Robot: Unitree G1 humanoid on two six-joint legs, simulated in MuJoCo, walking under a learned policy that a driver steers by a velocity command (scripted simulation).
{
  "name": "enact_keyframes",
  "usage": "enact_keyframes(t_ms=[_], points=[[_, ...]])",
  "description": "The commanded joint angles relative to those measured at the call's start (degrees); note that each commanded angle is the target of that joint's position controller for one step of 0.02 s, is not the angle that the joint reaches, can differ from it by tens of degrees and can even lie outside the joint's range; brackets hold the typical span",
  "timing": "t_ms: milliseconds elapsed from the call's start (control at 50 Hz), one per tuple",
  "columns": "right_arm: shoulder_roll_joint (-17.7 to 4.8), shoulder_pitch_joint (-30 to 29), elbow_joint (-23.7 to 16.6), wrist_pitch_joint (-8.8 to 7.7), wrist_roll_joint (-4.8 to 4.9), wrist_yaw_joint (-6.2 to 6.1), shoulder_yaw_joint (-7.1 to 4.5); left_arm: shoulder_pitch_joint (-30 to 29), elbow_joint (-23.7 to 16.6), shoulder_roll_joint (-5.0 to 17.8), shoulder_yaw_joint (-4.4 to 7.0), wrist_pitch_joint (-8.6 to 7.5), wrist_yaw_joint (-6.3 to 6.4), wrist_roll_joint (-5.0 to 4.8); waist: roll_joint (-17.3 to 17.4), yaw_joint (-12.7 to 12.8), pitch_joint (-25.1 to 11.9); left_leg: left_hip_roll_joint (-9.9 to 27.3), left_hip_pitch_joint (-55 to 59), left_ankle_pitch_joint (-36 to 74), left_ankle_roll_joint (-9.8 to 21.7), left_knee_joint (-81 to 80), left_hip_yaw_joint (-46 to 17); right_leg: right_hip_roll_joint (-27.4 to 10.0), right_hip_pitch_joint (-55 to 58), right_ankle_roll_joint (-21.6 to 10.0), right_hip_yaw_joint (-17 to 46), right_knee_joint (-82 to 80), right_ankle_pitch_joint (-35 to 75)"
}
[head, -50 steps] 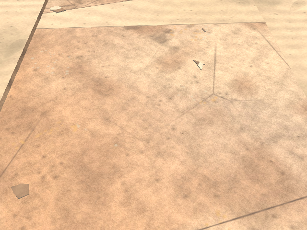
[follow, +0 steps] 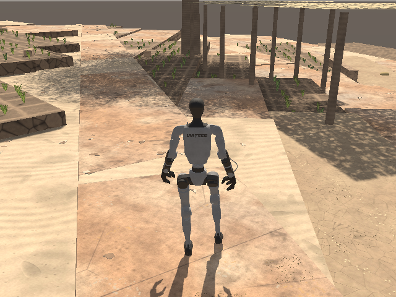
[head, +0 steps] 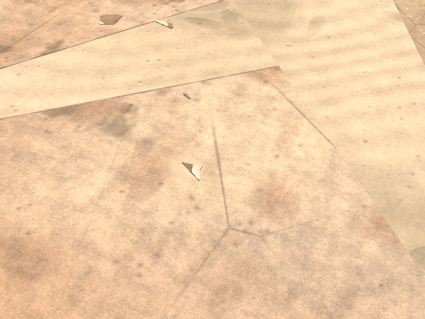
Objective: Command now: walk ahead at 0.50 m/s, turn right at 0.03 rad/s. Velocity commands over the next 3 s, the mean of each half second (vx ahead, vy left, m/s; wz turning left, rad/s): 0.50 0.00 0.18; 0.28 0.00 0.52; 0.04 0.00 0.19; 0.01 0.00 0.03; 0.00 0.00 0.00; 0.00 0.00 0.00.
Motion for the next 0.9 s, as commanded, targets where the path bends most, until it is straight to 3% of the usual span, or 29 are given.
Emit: enact_keyframes(t_ms=[20,100,180,240,260,280,300,320,340,360,380,400,440,460,520,580,660,720,760,780,800,820,840,860,880,900], points=[[-9.4,-1.8,-3.2,-0.57,0.40,-0.94,-2.00,-0.9,-3.5,2.5,0.50,-0.36,0.08,0.31,5.5,1.4,-0.7,15.3,2.3,13.2,9.2,-10.3,-11.0,-1.9,-3.5,1.2,0.3,-8.3,9.0],[-10.1,1.7,-1.8,0.09,1.05,-1.40,-1.96,-8.3,-5.1,1.2,-0.16,-1.04,-0.72,-0.10,5.7,-1.4,0.9,13.6,3.6,11.8,7.1,-10.3,-6.9,0.5,-0.5,1.1,-1.9,-21.5,18.7],[-10.3,5.8,0.2,1.22,1.39,-1.46,-2.02,-14.8,-7.7,1.7,-0.30,-1.65,-1.99,-0.59,5.9,-3.4,3.0,16.7,9.9,11.9,7.1,-7.4,-8.8,1.9,-1.7,0.1,-2.1,-27.2,16.3],[-11.7,5.1,0.5,2.20,1.64,-1.96,-2.51,-13.0,-8.1,3.8,0.41,-2.51,-2.68,-0.55,7.2,-0.5,1.9,18.5,12.9,17.4,5.9,-2.4,-11.6,3.5,3.2,-1.5,-1.8,-30.7,10.3],[-12.3,3.6,0.1,2.40,1.73,-2.08,-2.65,-8.7,-7.0,5.2,1.11,-2.76,-2.55,-0.40,7.6,2.4,-0.4,17.4,12.0,24.3,5.0,2.1,-11.1,4.9,10.2,-2.5,-3.0,-32.5,9.8],[-11.2,2.9,-0.3,2.45,1.49,-2.09,-2.18,-0.2,-4.5,7.8,2.49,-2.89,-2.06,-0.07,6.6,6.4,-6.1,14.2,8.5,28.2,3.4,11.3,-9.0,5.1,23.3,-4.1,-3.3,-32.7,11.4],[-7.9,2.1,-2.1,2.18,0.32,-2.02,-0.89,10.6,-2.8,12.1,3.74,-2.82,-1.35,0.98,1.6,10.6,-15.3,10.3,-3.0,15.8,1.0,28.2,-6.4,-4.9,41.4,-7.9,6.4,-29.8,13.1],[-1.0,10.4,-2.7,1.06,0.86,-1.73,1.04,13.6,-1.5,15.9,4.51,-2.17,-1.38,1.21,-14.0,6.9,-23.3,1.4,-25.3,-20.4,-2.5,47.7,-4.0,-18.8,60.5,-16.2,31.0,-34.3,4.3],[-7.3,7.9,-1.6,0.40,2.25,-1.62,-0.39,14.0,-1.9,10.0,3.09,-1.92,-1.28,0.88,-9.6,9.3,-22.6,3.7,-30.9,-24.7,-2.4,55.2,-10.7,-18.0,58.2,-15.4,35.5,-38.5,-3.6],[-10.2,2.8,-3.3,0.24,3.13,-1.61,-1.40,10.1,-2.2,7.5,2.18,-1.96,-1.05,0.58,-6.8,8.9,-13.6,6.2,-34.2,-19.8,-2.1,56.8,-10.0,-16.2,50.9,-12.7,26.5,-39.9,-2.9],[-9.6,0.1,-3.9,0.43,2.78,-1.86,-1.44,6.1,-2.4,6.1,1.65,-2.04,-1.04,0.63,-3.4,7.2,-9.1,8.7,-32.6,-14.9,-2.3,55.1,-8.7,-13.9,43.0,-11.3,19.9,-41.7,0.8],[-8.9,-1.1,-4.1,0.90,2.03,-2.00,-1.73,3.0,-2.3,4.6,1.22,-2.19,-1.25,0.75,-2.7,5.6,-5.4,10.1,-30.7,-11.7,-2.6,52.5,-8.6,-11.9,36.4,-10.6,15.1,-44.1,3.7],[-6.7,1.1,-3.8,2.57,2.20,-1.91,-1.88,0.0,-1.8,3.3,1.07,-2.86,-1.44,1.16,-4.2,2.6,-2.9,11.9,-25.3,-8.2,-2.9,49.9,-8.8,-9.7,29.0,-9.9,8.2,-48.2,6.5],[-5.5,1.2,-4.0,3.26,2.25,-1.86,-1.78,-0.5,-1.3,3.6,1.23,-3.17,-1.40,1.08,-3.7,1.9,-2.0,12.2,-25.0,-7.4,-3.2,49.2,-8.6,-9.6,27.2,-10.2,5.6,-49.6,8.6],[-4.7,-1.6,-5.9,4.35,1.70,-1.89,-1.92,-0.1,0.1,5.3,1.94,-3.51,-0.78,1.36,-1.6,1.4,0.2,12.6,-28.6,-1.6,-4.2,44.6,-9.2,-9.8,26.7,-10.5,-0.6,-51.4,13.4],[-4.1,-5.5,-7.4,4.06,1.48,-1.03,-1.71,0.8,1.2,6.5,2.34,-3.06,-0.11,1.38,-1.0,2.3,1.2,12.1,-29.1,7.1,-4.3,35.2,-7.9,-8.5,28.3,-9.4,-6.6,-51.8,15.0],[-3.0,-13.2,-10.9,3.67,0.47,0.57,-1.13,1.7,1.8,8.5,2.78,-1.55,1.00,0.75,-0.4,4.7,2.9,9.5,-24.5,11.8,-3.9,22.9,-1.6,-7.9,29.5,-7.7,-13.4,-47.2,29.6],[-4.9,-13.1,-12.9,4.15,0.52,1.55,-2.00,1.6,2.0,10.3,3.40,-0.05,1.46,-0.76,-2.5,3.6,0.8,7.4,-22.0,6.1,-2.0,19.5,0.1,-9.7,35.1,-6.1,-14.0,-40.7,37.8],[-7.8,-6.7,-12.1,4.29,0.44,1.77,-3.49,-0.3,1.4,11.4,3.87,0.88,1.86,-1.81,-3.2,-0.3,-2.9,3.8,-14.3,2.0,0.4,16.7,2.4,-9.3,36.3,-4.3,-14.5,-30.0,46.8],[-10.6,0.3,-10.3,4.13,0.45,1.29,-5.01,-0.8,1.1,10.5,3.56,1.23,1.81,-1.97,-1.0,-3.9,-6.5,1.2,-4.8,7.3,2.2,11.4,2.9,-6.5,34.1,-2.1,-15.6,-19.4,43.7],[-15.9,4.2,-10.0,4.32,0.28,-0.18,-6.65,2.3,0.6,8.4,2.77,0.94,1.53,-0.08,7.3,-4.7,-10.2,7.3,8.4,30.3,5.2,10.5,-6.8,-2.8,22.8,2.1,-16.2,-3.4,23.6],[-20.5,1.4,-11.6,4.61,-0.58,-1.12,-6.64,7.4,-0.9,1.7,0.76,0.33,0.74,3.48,19.7,2.4,-15.3,20.3,23.0,58.6,14.7,15.7,-28.0,7.1,3.5,6.0,-11.6,17.0,-28.0],[-19.2,1.1,-14.6,4.22,-0.83,-0.32,-5.79,10.0,-0.5,4.2,0.57,-0.44,-0.03,1.85,13.0,0.5,-28.6,26.3,27.8,53.9,22.3,11.7,-39.6,7.7,0.8,6.1,1.9,25.2,-31.0],[-16.2,-0.3,-15.0,4.15,-0.71,0.16,-5.46,3.5,-2.3,7.5,1.28,-0.53,-0.20,-1.01,8.4,-1.4,-24.4,23.8,23.7,34.9,21.1,6.3,-36.8,6.9,-4.1,5.0,2.8,25.3,-24.1],[-13.5,-4.3,-15.0,4.13,0.69,-0.05,-4.86,-0.3,-2.8,7.7,1.34,-0.17,0.52,-0.93,4.3,-0.3,-16.1,20.3,15.5,22.4,16.6,4.4,-31.3,4.3,-6.2,4.2,2.3,20.2,-18.2],[-11.1,-7.5,-15.5,4.49,1.35,-0.62,-4.11,-1.6,-2.2,7.8,1.56,0.71,1.44,0.08,3.1,1.2,-10.8,17.6,6.9,16.7,13.7,2.7,-27.5,2.4,-4.4,4.2,2.5,15.7,-14.6]])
